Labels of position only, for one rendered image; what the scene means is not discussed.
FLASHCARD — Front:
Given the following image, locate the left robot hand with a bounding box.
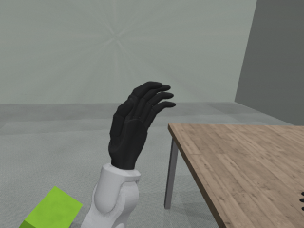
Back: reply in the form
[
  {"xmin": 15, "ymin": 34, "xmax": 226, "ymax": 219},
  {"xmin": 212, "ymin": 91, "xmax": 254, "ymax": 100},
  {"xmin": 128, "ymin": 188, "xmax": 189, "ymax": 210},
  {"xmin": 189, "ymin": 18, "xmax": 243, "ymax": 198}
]
[{"xmin": 108, "ymin": 81, "xmax": 176, "ymax": 170}]

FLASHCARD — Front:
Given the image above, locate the table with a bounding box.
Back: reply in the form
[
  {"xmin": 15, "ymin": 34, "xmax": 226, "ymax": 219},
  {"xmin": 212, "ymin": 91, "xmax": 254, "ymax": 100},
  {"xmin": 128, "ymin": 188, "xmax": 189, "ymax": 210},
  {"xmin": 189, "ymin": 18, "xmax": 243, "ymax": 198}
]
[{"xmin": 164, "ymin": 123, "xmax": 304, "ymax": 228}]

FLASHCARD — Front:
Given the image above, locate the carton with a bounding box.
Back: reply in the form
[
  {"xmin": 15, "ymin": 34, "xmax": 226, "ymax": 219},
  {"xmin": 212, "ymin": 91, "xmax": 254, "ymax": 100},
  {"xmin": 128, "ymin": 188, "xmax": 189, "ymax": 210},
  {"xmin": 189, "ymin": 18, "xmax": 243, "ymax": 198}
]
[{"xmin": 19, "ymin": 186, "xmax": 83, "ymax": 228}]

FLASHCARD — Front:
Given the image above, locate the left robot forearm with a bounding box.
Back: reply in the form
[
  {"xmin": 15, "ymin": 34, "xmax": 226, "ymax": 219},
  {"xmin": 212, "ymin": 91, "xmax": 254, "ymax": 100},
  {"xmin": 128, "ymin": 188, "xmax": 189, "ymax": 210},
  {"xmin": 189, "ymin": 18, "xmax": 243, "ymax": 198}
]
[{"xmin": 80, "ymin": 162, "xmax": 141, "ymax": 228}]

